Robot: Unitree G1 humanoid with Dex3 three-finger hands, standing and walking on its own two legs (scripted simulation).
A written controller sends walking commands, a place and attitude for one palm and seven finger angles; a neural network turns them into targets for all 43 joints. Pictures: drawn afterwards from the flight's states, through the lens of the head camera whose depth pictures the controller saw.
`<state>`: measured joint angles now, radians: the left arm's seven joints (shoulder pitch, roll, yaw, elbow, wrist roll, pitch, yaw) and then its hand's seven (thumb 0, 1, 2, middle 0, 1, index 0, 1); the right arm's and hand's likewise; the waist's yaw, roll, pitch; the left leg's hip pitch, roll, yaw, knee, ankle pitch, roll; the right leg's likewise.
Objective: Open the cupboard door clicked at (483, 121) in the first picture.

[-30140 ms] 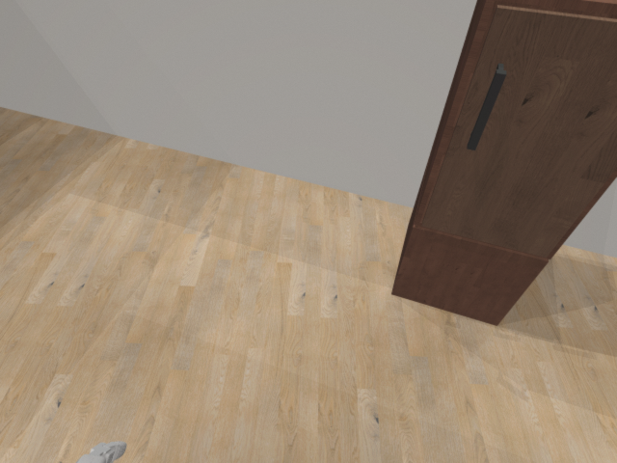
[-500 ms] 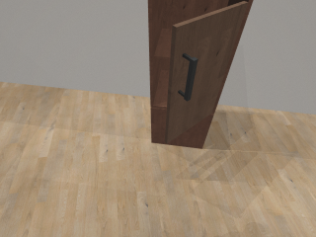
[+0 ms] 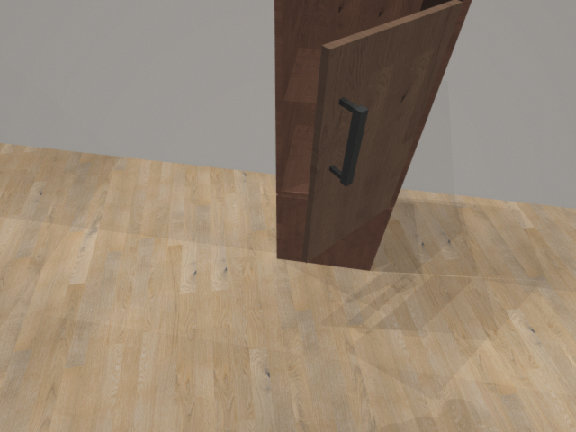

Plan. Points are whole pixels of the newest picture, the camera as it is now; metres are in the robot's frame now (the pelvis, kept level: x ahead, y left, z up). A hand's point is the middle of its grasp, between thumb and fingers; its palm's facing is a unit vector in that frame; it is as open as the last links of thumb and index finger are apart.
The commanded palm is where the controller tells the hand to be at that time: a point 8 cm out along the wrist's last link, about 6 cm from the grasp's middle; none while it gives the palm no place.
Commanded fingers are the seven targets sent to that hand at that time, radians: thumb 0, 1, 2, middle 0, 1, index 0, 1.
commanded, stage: walk to a spot facing it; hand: left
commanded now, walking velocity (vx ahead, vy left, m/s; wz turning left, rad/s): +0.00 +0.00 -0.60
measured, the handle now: (345, 144) +0.60 -0.08 +0.06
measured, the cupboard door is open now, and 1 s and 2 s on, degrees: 46 46 46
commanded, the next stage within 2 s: none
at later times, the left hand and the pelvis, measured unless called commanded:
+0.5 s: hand out of the picture +0.09 +0.14 -0.18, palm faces -0.15 -0.95 -0.28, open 7.4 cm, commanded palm none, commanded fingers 0.00 0.90 0.90 -0.20 -0.30 -0.20 -0.30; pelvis +0.00 -0.05 -0.02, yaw -13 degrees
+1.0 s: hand (212, 398) +0.21 +0.14 -0.18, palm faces -0.43 -0.87 -0.22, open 7.4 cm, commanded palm none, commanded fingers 0.00 0.90 0.90 -0.20 -0.30 -0.20 -0.30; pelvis +0.04 -0.02 +0.00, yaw -31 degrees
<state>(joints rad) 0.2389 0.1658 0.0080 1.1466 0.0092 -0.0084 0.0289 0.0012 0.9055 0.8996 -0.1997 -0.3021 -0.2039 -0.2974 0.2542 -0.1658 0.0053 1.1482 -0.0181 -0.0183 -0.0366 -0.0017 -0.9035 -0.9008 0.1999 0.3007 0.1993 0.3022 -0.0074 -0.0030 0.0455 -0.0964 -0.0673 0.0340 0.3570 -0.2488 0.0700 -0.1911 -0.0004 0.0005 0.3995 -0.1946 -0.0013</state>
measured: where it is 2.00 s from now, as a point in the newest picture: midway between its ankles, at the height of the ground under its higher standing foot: outside the picture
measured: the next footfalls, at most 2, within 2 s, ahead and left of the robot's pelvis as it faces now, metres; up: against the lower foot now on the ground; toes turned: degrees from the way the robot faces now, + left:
right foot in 0.44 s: +0.03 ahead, -0.16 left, +0.00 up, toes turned -13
left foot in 0.86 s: +0.12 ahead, +0.07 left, +0.00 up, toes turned -28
